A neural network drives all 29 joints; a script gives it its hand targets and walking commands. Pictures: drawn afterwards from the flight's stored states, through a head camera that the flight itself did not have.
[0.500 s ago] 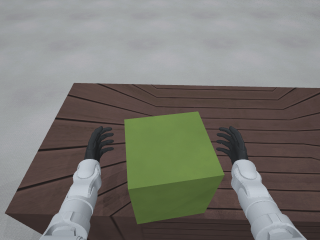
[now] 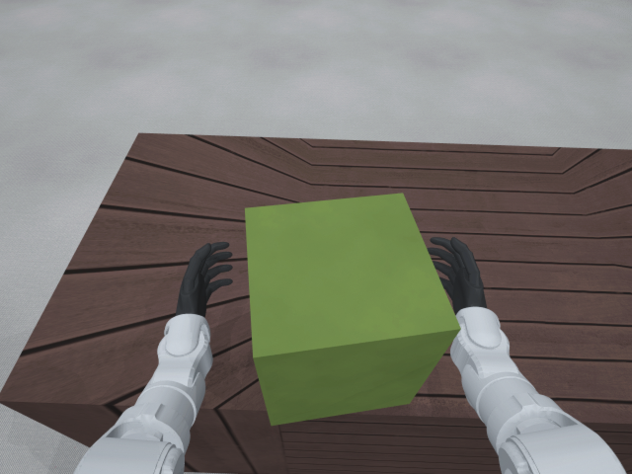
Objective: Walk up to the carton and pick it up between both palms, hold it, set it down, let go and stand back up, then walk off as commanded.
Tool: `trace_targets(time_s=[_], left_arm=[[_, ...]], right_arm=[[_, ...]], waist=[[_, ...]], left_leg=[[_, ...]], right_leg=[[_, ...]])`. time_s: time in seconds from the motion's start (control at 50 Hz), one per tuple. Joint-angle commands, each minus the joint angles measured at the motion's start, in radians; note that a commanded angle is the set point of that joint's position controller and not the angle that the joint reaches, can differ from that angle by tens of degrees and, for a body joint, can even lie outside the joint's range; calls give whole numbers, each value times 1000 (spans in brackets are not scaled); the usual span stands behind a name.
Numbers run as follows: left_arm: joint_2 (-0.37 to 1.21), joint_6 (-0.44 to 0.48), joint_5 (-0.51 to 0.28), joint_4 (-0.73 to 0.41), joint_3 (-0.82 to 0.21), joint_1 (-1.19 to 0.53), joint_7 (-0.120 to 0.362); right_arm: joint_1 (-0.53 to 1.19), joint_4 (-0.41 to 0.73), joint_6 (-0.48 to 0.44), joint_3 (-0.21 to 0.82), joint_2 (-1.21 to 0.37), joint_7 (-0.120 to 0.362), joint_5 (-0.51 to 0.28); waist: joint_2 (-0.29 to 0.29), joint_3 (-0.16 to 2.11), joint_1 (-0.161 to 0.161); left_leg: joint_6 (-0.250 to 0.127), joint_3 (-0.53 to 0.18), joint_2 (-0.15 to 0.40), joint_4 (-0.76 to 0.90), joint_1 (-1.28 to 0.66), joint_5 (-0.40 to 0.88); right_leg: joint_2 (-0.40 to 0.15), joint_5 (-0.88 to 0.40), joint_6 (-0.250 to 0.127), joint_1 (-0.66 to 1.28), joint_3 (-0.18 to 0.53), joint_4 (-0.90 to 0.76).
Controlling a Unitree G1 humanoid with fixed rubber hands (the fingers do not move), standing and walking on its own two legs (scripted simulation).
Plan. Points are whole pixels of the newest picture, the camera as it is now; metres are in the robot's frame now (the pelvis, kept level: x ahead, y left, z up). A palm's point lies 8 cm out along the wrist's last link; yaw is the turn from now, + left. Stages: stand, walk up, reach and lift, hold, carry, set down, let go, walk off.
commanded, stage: reach and lift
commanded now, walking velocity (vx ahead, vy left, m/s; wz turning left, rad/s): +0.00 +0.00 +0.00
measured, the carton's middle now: (334, 314) +0.37 +0.01 -0.02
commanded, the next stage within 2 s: none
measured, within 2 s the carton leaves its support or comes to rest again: leaves its support in 1.54 s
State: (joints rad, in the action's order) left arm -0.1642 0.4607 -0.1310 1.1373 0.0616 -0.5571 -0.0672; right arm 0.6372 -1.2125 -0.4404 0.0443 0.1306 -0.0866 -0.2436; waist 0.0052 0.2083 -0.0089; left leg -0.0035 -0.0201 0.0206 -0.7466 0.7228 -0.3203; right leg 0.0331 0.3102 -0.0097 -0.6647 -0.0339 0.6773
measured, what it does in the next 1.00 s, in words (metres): stands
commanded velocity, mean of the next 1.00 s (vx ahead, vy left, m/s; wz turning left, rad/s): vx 0.00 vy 0.00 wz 0.00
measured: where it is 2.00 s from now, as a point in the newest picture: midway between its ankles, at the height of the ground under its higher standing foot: outside the picture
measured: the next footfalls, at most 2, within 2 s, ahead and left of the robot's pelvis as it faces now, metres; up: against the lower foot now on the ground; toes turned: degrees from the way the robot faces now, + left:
none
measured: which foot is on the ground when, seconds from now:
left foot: down 0.00-1.00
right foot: down 0.00-1.00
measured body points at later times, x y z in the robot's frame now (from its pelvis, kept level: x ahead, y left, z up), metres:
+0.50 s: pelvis +0.00 +0.00 +0.01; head +0.05 +0.03 +0.46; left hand +0.37 +0.18 +0.01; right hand +0.38 -0.13 +0.02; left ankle +0.01 +0.11 -0.71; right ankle +0.00 -0.12 -0.71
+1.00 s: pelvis +0.02 +0.00 +0.03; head +0.06 +0.02 +0.48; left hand +0.36 +0.18 +0.02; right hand +0.37 -0.12 +0.02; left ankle +0.01 +0.11 -0.71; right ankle +0.00 -0.12 -0.71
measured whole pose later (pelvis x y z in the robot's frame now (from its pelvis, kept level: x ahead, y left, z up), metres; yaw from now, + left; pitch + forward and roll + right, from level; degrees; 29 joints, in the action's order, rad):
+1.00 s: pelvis +0.02 +0.00 +0.03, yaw +2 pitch +11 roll -2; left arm -0.03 0.52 0.10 1.14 0.23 -0.47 -0.12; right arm 0.43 -1.05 -0.46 -0.25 -0.09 -0.13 0.18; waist 0.00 0.12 0.01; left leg -0.01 -0.04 0.01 -0.49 0.44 -0.24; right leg 0.02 0.21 -0.01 -0.35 -0.05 0.38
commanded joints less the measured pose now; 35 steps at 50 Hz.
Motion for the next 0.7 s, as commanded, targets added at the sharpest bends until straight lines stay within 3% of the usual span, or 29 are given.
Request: trace_targets(time_s=[0.0,0.02,0.04,0.06,0.08,0.1,0.14,0.2,0.22,0.24,0.26,0.3,0.32,0.34,0.36,0.38,0.42,0.44,0.48,0.5,0.52,0.54,0.56,0.6,0.64,0.66,0.68], left_arm=[[-19,34,72,-107,37,-401,3],[23,31,93,-69,38,-357,4],[8,25,105,-97,58,-351,0],[-2,31,118,-170,79,-414,-13],[21,34,133,-197,99,-405,-28],[54,31,137,-184,91,-410,-37],[141,22,168,-154,59,-369,-23],[144,13,239,-146,120,-386,-23],[163,12,241,-154,119,-376,-28],[173,20,243,-178,119,-420,-23],[192,22,261,-153,102,-456,-34],[187,-1,284,-149,121,-397,-50],[207,-2,282,-164,96,-415,-50],[202,5,283,-163,104,-415,-51],[262,9,283,-173,82,-439,-47],[272,7,283,-145,80,-417,-40],[294,9,302,-108,118,-416,-26],[327,16,320,-117,105,-448,-14],[429,16,364,-116,90,-467,-4],[532,14,377,-122,51,-479,20],[655,34,386,-131,-3,-467,40],[774,53,393,-128,-73,-507,68],[790,63,401,-133,-96,-506,65],[796,70,366,-86,-140,-503,65],[786,57,398,-63,-110,-485,80],[819,66,379,-79,-147,-473,78],[782,70,393,-64,-132,-484,81]], right_arm=[[365,148,-37,-20,-10,3,64],[343,137,-31,-16,-51,-11,96],[333,116,-30,-59,3,-21,108],[366,180,-47,-84,25,-27,129],[358,167,-57,-136,5,-34,169],[372,182,-64,-126,-21,-35,187],[355,189,-67,-93,-125,-38,211],[341,108,-50,-118,-146,-49,242],[357,150,-53,-111,-169,-46,248],[358,200,-53,-112,-206,-45,261],[386,105,-53,-169,-203,-48,278],[372,96,-58,-209,-147,-55,295],[372,121,-71,-221,-143,-54,316],[378,146,-68,-218,-175,-49,327],[389,145,-78,-201,-215,-46,340],[372,144,-75,-202,-238,-45,356],[380,167,-66,-171,-300,-38,372],[415,167,-66,-198,-338,-28,385],[422,162,-65,-197,-425,0,439],[450,191,-64,-165,-534,22,466],[452,229,-81,-109,-664,53,512],[466,244,-90,-77,-787,82,539],[424,210,-91,-62,-804,99,544],[401,215,-79,-40,-818,107,556],[387,179,-74,-70,-816,109,584],[370,209,-77,-26,-824,111,569],[346,183,-75,-74,-812,109,601]], waist=[[-68,510,-26],[-18,454,-12],[-12,448,2],[-51,504,-18],[-44,544,12],[-17,560,12],[-14,497,-4],[-17,417,-18],[2,450,-24],[-3,456,-7],[-64,435,12],[-87,429,5],[-87,466,29],[-100,469,15],[-113,468,28],[-74,442,30],[-28,407,-12],[-53,398,17],[-93,410,-6],[-77,413,-4],[-56,433,-20],[-77,464,10],[-103,499,-2],[-90,484,21],[-70,377,16],[-102,374,17],[-107,380,31]], left_leg=[[68,27,-25,39,-348,439],[59,24,-26,40,-311,415],[63,13,-19,58,-351,420],[75,14,-16,56,-369,449],[83,24,-16,53,-402,456],[77,31,-16,42,-397,463],[65,24,-20,39,-364,509],[59,30,-23,72,-320,428],[47,41,-28,92,-320,404],[43,33,-28,91,-282,388],[60,31,-31,95,-292,369],[68,23,-20,96,-358,396],[81,23,-12,84,-425,439],[76,29,-21,84,-415,447],[81,18,-17,80,-429,469],[72,19,-21,82,-409,455],[55,39,-30,101,-346,430],[64,25,-23,110,-349,425],[63,35,-27,140,-397,370],[55,26,-24,147,-412,387],[53,35,-27,144,-430,430],[65,24,-24,148,-439,476],[77,24,-17,155,-490,509],[73,11,-16,180,-498,451],[72,20,-9,213,-503,437],[85,14,-9,211,-524,481],[86,11,-7,226,-501,448]], right_leg=[[-6,-214,8,152,21,-114],[-7,-250,8,195,22,-96],[2,-235,7,185,18,-116],[5,-207,-4,173,8,-115],[16,-220,2,166,-7,-108],[18,-246,4,171,-1,-115],[9,-340,15,211,10,-117],[-3,-320,19,287,23,-124],[-4,-308,19,319,27,-137],[-9,-318,15,356,29,-124],[-8,-268,5,293,21,-129],[4,-222,-10,237,12,-153],[12,-240,-11,217,-12,-162],[11,-236,-9,219,-4,-164],[10,-277,-9,228,-1,-163],[8,-276,-6,240,-5,-167],[1,-288,3,322,7,-163],[-3,-292,-1,308,1,-152],[-4,-193,-14,271,-11,-188],[0,-210,-14,299,-9,-195],[4,-250,-16,310,-14,-199],[3,-303,-18,320,-18,-205],[6,-301,-24,321,-25,-217],[7,-264,-29,321,-22,-235],[1,-243,-22,333,-24,-268],[7,-266,-32,342,-22,-267],[-1,-256,-33,355,-12,-284]])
